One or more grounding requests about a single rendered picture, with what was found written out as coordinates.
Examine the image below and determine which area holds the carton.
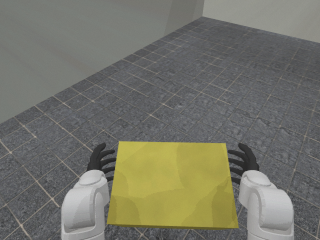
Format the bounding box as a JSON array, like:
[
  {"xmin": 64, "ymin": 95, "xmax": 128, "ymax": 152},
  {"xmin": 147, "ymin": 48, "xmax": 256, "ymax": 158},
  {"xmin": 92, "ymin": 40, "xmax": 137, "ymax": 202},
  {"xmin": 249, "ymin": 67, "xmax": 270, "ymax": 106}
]
[{"xmin": 106, "ymin": 141, "xmax": 239, "ymax": 230}]

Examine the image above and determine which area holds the robot left hand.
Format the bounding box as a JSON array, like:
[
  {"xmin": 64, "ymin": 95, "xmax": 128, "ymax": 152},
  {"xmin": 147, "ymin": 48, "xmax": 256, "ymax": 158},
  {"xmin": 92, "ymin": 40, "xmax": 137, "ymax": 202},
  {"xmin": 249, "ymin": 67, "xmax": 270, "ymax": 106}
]
[{"xmin": 86, "ymin": 142, "xmax": 117, "ymax": 182}]

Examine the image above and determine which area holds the robot left forearm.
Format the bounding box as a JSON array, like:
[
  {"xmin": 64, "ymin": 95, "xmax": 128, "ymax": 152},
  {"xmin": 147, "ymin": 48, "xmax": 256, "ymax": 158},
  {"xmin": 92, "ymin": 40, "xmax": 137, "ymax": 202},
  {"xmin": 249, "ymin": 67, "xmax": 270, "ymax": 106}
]
[{"xmin": 61, "ymin": 169, "xmax": 110, "ymax": 240}]

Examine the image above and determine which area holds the robot right forearm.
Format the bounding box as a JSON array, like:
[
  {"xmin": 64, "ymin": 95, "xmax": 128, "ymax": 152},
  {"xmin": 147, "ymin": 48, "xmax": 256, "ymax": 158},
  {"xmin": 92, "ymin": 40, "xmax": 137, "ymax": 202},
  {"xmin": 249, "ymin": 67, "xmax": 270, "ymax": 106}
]
[{"xmin": 238, "ymin": 170, "xmax": 294, "ymax": 240}]

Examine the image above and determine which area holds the robot right hand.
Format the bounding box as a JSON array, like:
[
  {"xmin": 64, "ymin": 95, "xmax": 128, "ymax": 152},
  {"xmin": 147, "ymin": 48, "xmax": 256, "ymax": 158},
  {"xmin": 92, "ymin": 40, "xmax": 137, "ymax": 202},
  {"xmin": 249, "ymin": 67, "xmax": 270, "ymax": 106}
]
[{"xmin": 227, "ymin": 143, "xmax": 260, "ymax": 185}]

